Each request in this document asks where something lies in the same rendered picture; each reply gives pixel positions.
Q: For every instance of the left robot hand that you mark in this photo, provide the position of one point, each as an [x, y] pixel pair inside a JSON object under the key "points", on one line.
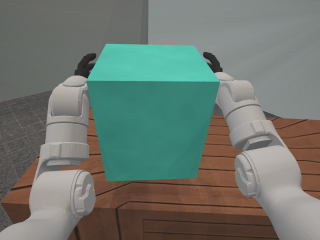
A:
{"points": [[84, 66]]}

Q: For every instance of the robot left upper arm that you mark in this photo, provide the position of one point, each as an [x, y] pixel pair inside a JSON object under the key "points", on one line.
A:
{"points": [[59, 199]]}

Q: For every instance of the robot right forearm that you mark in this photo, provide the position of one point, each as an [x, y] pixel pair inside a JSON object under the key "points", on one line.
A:
{"points": [[249, 128]]}

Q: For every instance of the carton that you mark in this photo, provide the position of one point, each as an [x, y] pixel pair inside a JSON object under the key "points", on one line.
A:
{"points": [[152, 106]]}

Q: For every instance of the robot left forearm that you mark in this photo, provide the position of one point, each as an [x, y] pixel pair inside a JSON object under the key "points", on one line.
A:
{"points": [[67, 127]]}

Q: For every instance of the right robot hand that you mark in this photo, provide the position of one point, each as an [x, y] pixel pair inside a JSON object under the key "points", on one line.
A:
{"points": [[215, 66]]}

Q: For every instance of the robot right upper arm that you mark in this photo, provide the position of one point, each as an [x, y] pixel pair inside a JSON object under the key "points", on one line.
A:
{"points": [[271, 176]]}

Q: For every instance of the pedestal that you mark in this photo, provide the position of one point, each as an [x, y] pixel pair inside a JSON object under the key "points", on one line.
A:
{"points": [[208, 207]]}

